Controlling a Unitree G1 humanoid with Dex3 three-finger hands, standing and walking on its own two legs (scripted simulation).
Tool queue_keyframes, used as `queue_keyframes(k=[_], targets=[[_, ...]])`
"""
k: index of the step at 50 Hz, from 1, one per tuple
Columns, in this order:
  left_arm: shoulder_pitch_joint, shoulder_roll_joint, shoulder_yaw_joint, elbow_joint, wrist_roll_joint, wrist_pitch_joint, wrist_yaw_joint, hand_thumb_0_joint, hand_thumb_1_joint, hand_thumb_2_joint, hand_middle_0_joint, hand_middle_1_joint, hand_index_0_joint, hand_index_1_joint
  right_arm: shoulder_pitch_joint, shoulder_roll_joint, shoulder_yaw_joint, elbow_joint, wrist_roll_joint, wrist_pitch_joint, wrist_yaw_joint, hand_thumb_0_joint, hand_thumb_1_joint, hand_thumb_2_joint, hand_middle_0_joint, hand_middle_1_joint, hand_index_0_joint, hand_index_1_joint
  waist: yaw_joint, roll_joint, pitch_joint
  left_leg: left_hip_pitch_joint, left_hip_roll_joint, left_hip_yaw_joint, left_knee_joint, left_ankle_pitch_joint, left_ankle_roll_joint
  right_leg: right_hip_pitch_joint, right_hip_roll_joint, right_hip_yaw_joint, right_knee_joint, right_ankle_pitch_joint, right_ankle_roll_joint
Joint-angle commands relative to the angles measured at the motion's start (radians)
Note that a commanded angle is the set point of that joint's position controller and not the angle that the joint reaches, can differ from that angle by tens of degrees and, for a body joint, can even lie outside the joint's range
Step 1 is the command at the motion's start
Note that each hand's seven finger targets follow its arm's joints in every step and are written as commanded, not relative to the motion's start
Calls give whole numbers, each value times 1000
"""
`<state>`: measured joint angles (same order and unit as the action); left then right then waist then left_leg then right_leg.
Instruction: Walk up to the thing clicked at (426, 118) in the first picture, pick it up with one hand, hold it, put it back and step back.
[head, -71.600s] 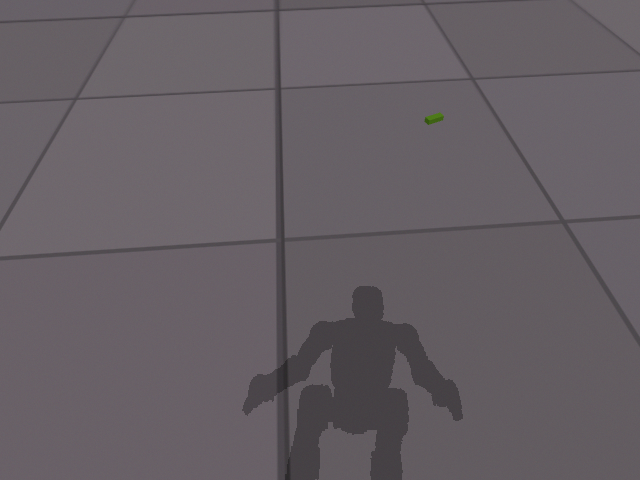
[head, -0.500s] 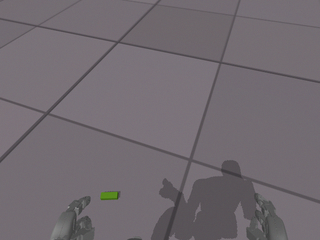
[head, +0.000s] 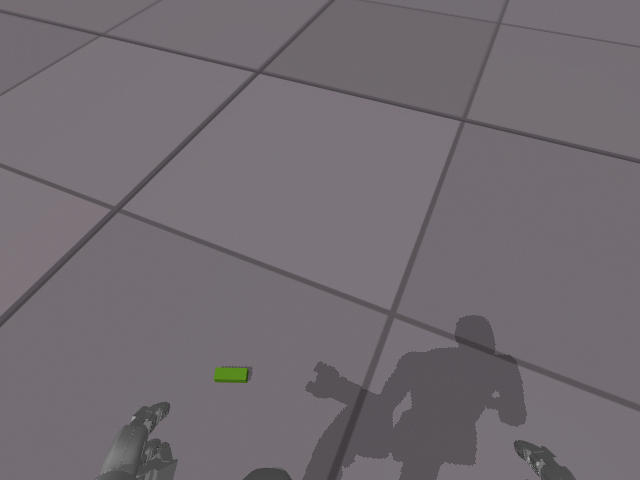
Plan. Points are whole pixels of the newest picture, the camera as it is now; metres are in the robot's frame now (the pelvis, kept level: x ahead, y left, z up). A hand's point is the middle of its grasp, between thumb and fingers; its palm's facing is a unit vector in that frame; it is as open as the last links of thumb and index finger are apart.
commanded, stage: stand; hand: left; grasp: from above
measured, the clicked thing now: (231, 375) +0.47 +0.32 -0.73
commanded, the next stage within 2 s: none
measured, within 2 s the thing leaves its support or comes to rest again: neither
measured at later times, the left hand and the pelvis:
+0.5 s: hand out of the picture +0.03 +0.24 -0.12, palm faces +0.04 -0.94 -0.33, open 7.4 cm; pelvis -0.01 +0.01 +0.04, yaw +0 degrees
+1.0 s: hand out of the picture +0.03 +0.24 -0.12, palm faces +0.01 -0.95 -0.33, open 7.4 cm; pelvis +0.00 +0.00 +0.04, yaw +0 degrees
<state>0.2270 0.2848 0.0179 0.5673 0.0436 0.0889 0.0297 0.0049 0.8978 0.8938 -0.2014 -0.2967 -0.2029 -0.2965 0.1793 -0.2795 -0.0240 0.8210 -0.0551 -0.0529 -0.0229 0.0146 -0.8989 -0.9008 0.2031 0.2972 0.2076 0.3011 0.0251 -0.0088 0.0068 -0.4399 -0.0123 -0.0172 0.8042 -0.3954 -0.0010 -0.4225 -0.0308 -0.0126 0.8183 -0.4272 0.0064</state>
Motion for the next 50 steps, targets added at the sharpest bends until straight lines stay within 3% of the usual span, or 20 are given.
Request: queue_keyframes(k=[1,3,7,11,16,19,26,30,38,50], targets=[[-44,147,68,63,-2,-84,16,0,900,900,-200,-300,-200,-301,-34,-149,-56,-33,1,-16,3,0,-900,-900,200,300,200,300,3,20,-107,150,66,-91,-203,309,58,123,-53,81,-202,287,-37],[-51,140,67,128,-5,-90,17,0,900,900,-200,-300,-200,-301,-20,-155,-55,-2,3,-8,-3,0,-900,-900,200,300,200,300,0,45,-95,161,86,-117,-260,347,60,166,-45,65,-214,315,-28],[-52,154,66,247,-5,-98,18,0,900,900,-200,-300,-200,-301,-31,-163,-51,54,10,9,-11,0,-900,-900,200,300,200,300,-2,16,-58,209,86,-102,-326,330,48,217,-57,73,-311,339,-33],[-63,167,62,340,-11,-103,17,0,900,900,-200,-300,-200,-301,-33,-174,-46,114,17,20,-14,0,-900,-900,200,300,200,300,-7,27,-16,228,86,-97,-394,262,37,260,-68,84,-398,292,-29],[-77,178,56,422,-14,-103,16,0,900,900,-200,-300,-200,-301,-32,-185,-43,169,24,25,-16,0,-900,-900,200,300,200,300,-10,21,7,270,95,-97,-458,271,31,290,-73,84,-458,287,-22],[-73,183,54,464,-13,-100,15,0,900,900,-200,-300,-200,-301,-35,-188,-40,195,24,27,-15,0,-900,-900,200,300,200,300,-8,31,41,255,98,-110,-507,188,25,293,-66,75,-478,253,-15],[-77,187,50,520,-12,-100,9,0,900,900,-200,-300,-200,-301,-54,-201,-40,225,25,34,-10,0,-900,-900,200,300,200,300,-6,23,63,245,106,-121,-548,102,26,288,-69,75,-513,200,-14],[-92,197,49,535,-14,-105,9,0,900,900,-200,-300,-200,-301,-50,-194,-35,240,27,32,-7,0,-900,-900,200,300,200,300,-11,10,49,265,109,-114,-541,146,27,294,-81,88,-529,221,-18],[-90,206,44,552,-16,-105,4,0,900,900,-200,-300,-200,-301,-55,-204,-30,253,30,37,0,0,-900,-900,200,300,200,300,-10,9,67,260,102,-109,-536,105,25,262,-80,99,-560,139,-15],[-109,195,38,562,-24,-110,3,0,900,900,-200,-300,-200,-301,-58,-200,-15,269,34,31,-2,0,-900,-900,200,300,200,300,-16,9,19,314,115,-90,-522,262,25,305,-86,96,-550,292,-19]])
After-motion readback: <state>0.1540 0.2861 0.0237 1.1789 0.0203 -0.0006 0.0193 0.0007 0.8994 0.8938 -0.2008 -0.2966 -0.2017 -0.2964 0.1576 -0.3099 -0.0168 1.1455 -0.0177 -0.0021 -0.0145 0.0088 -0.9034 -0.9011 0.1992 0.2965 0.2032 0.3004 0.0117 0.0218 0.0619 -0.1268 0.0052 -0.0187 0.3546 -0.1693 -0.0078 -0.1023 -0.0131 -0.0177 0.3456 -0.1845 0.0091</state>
